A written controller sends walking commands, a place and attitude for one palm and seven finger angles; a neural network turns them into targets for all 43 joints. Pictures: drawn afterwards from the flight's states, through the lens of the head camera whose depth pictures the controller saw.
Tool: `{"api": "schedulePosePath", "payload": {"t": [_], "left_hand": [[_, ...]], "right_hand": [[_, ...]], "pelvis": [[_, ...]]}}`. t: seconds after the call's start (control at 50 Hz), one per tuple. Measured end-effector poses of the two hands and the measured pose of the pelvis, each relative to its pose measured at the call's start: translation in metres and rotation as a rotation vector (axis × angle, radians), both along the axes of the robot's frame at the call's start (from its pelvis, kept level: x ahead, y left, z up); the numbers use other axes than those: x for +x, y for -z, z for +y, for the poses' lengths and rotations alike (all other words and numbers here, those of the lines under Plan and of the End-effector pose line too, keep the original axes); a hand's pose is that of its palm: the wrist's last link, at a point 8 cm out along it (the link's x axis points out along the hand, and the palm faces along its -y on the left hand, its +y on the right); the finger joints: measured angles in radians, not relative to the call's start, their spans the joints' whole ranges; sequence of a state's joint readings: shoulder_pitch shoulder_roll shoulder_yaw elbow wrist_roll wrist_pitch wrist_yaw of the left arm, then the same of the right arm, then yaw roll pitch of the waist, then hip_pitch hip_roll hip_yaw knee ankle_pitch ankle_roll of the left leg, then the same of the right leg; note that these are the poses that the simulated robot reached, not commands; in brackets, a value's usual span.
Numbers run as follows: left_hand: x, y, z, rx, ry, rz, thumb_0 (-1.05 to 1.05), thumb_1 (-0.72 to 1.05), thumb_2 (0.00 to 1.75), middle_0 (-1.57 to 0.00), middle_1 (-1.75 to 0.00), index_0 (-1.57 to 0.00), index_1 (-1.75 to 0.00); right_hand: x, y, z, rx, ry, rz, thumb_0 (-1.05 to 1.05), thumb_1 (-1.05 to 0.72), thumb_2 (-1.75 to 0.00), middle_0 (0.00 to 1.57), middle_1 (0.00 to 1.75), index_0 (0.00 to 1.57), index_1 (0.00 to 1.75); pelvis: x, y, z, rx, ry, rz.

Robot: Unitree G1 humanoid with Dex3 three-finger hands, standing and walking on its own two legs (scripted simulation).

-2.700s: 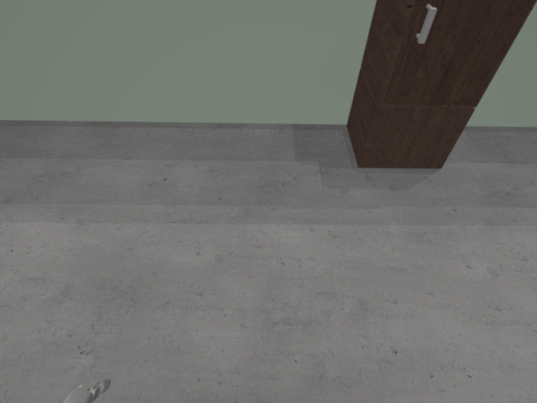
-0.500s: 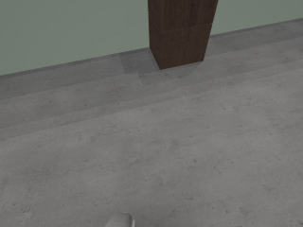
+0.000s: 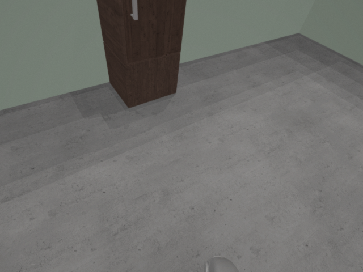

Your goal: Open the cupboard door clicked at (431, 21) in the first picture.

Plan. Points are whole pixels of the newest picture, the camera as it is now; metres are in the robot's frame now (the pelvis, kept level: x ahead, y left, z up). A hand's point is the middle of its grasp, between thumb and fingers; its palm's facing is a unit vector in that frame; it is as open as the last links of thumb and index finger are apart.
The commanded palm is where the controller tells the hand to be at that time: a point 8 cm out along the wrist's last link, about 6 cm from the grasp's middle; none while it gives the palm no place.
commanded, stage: walk to a spot facing it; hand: left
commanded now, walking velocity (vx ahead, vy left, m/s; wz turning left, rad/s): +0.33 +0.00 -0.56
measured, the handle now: (133, 6) +1.42 +0.37 +0.01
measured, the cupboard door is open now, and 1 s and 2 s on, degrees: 0 0 0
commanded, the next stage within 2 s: none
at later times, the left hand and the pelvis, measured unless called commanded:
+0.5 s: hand (147, 206) +0.33 +0.11 -0.18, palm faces -0.23 -0.95 -0.21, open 7.2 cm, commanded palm none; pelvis +0.21 -0.06 -0.01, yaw -14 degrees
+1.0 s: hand (161, 158) +0.52 +0.09 -0.18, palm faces -0.34 -0.93 -0.15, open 7.3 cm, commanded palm none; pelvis +0.43 -0.07 +0.00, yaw -23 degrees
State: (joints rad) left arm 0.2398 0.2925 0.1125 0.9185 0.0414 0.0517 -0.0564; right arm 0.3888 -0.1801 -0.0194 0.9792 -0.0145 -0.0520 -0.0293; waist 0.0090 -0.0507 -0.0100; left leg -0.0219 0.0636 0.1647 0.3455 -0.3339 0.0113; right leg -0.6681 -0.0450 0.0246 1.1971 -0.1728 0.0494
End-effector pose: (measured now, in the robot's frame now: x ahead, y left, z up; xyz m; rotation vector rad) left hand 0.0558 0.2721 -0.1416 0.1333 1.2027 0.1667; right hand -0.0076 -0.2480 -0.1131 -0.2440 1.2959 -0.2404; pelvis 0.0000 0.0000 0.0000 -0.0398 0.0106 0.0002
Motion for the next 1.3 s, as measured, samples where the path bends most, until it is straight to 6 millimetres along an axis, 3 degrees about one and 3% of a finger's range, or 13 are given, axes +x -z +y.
{"api": "schedulePosePath", "payload": {"t": [0.08, 0.16, 0.26, 0.32, 0.4, 0.54, 0.66, 0.74, 0.88, 1.02, 1.12, 1.2, 1.3], "left_hand": [[0.053, 0.008, -0.022, -0.027, 0.097, 0.026, 0.01, 0.91, 0.9, -0.2, -0.3, -0.2, -0.29], [0.125, 0.017, -0.061, -0.057, 0.214, 0.02, 0.01, 0.91, 0.9, -0.2, -0.3, -0.2, -0.29], [0.223, 0.03, -0.116, -0.067, 0.329, -0.086, 0.01, 0.91, 0.9, -0.2, -0.3, -0.2, -0.29], [0.253, 0.028, -0.133, -0.065, 0.328, -0.129, 0.01, 0.91, 0.9, -0.2, -0.3, -0.2, -0.29], [0.264, 0.016, -0.134, -0.045, 0.323, -0.085, 0.0, 0.91, 0.9, -0.2, -0.3, -0.2, -0.29], [0.289, 0.005, -0.101, 0.02, 0.292, -0.009, 0.0, 0.93, 0.9, -0.21, -0.3, -0.21, -0.3], [0.318, 0.027, -0.074, 0.001, 0.245, 0.05, 0.0, 0.92, 0.9, -0.2, -0.3, -0.2, -0.3], [0.343, 0.026, -0.07, 0.0, 0.274, 0.121, 0.01, 0.92, 0.9, -0.2, -0.3, -0.2, -0.29], [0.412, 0.01, -0.093, -0.024, 0.319, 0.129, 0.01, 0.91, 0.9, -0.2, -0.3, -0.2, -0.29], [0.492, 0.011, -0.14, -0.017, 0.403, 0.142, 0.01, 0.93, 0.9, -0.2, -0.3, -0.2, -0.29], [0.569, 0.013, -0.195, 0.004, 0.494, 0.094, 0.01, 0.93, 0.9, -0.2, -0.3, -0.2, -0.29], [0.623, 0.02, -0.242, 0.012, 0.515, -0.012, 0.01, 0.92, 0.9, -0.2, -0.3, -0.2, -0.29], [0.643, 0.007, -0.266, 0.015, 0.452, -0.032, 0.0, 0.93, 0.9, -0.2, -0.3, -0.2, -0.29]], "right_hand": [[-0.03, 0.007, 0.008, 0.024, 0.11, 0.105, 0.01, -0.91, -0.89, 0.2, 0.3, 0.21, 0.3], [-0.054, 0.013, 0.016, 0.061, 0.221, 0.229, 0.01, -0.91, -0.89, 0.2, 0.3, 0.21, 0.3], [-0.059, 0.026, 0.015, 0.122, 0.345, 0.372, 0.01, -0.91, -0.89, 0.2, 0.3, 0.21, 0.3], [-0.026, 0.032, 0.002, 0.127, 0.374, 0.355, 0.01, -0.91, -0.89, 0.2, 0.3, 0.21, 0.3], [0.063, 0.033, -0.026, 0.098, 0.337, 0.171, 0.01, -0.91, -0.89, 0.2, 0.3, 0.2, 0.3], [0.222, 0.024, -0.046, 0.081, 0.255, -0.148, 0.01, -0.91, -0.89, 0.2, 0.3, 0.2, 0.3], [0.314, 0.023, -0.033, 0.058, 0.2, -0.244, 0.0, -0.91, -0.89, 0.2, 0.3, 0.2, 0.3], [0.331, 0.02, -0.02, 0.057, 0.25, -0.235, 0.0, -0.91, -0.89, 0.2, 0.3, 0.2, 0.3], [0.308, 0.013, -0.01, 0.058, 0.379, -0.047, -0.01, -0.94, -0.89, 0.2, 0.3, 0.21, 0.3], [0.286, 0.02, 0.013, 0.153, 0.522, 0.15, 0.0, -0.92, -0.89, 0.2, 0.3, 0.2, 0.3], [0.286, 0.032, 0.019, 0.25, 0.609, 0.27, 0.0, -0.91, -0.89, 0.2, 0.3, 0.2, 0.3], [0.305, 0.05, 0.0, 0.319, 0.632, 0.342, 0.01, -0.91, -0.89, 0.2, 0.3, 0.2, 0.3], [0.387, 0.052, -0.073, 0.261, 0.579, 0.199, 0.01, -0.91, -0.89, 0.2, 0.3, 0.2, 0.3]], "pelvis": [[0.026, 0.005, -0.004, 0.004, 0.058, 0.004], [0.059, 0.013, -0.016, 0.004, 0.11, 0.011], [0.11, 0.035, -0.044, 0.013, 0.166, 0.007], [0.134, 0.034, -0.055, 0.015, 0.184, -0.018], [0.165, 0.019, -0.06, 0.014, 0.215, -0.034], [0.225, 0.01, -0.054, 0.001, 0.248, -0.025], [0.29, 0.022, -0.038, -0.01, 0.27, -0.031], [0.326, 0.017, -0.032, 0.004, 0.314, -0.033], [0.381, 0.0, -0.04, 0.019, 0.361, -0.02], [0.435, 0.002, -0.071, 0.036, 0.412, -0.022], [0.475, 0.014, -0.108, 0.043, 0.44, -0.021], [0.507, 0.032, -0.147, 0.042, 0.454, -0.027], [0.538, 0.018, -0.176, 0.04, 0.446, -0.042]]}}
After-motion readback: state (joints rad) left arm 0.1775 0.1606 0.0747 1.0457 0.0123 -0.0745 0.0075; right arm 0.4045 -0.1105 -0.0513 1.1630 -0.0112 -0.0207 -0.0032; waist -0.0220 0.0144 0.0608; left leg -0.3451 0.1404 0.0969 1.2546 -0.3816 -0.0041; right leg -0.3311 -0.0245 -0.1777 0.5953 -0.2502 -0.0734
